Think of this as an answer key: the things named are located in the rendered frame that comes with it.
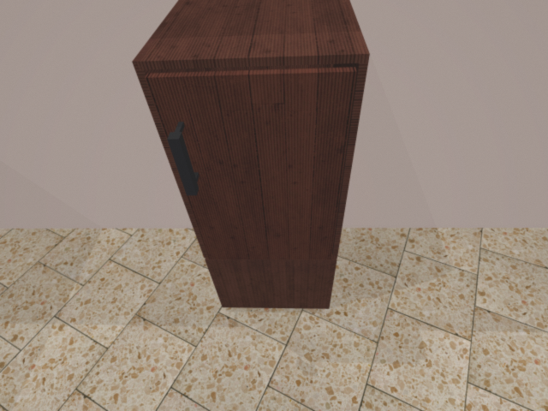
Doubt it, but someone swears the cupboard door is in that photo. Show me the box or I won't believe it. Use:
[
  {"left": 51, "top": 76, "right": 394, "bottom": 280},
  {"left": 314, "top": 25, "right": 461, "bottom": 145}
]
[{"left": 145, "top": 67, "right": 357, "bottom": 259}]

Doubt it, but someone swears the handle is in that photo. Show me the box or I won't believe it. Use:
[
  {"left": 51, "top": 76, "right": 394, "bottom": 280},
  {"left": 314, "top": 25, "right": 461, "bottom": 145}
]
[{"left": 167, "top": 122, "right": 199, "bottom": 195}]

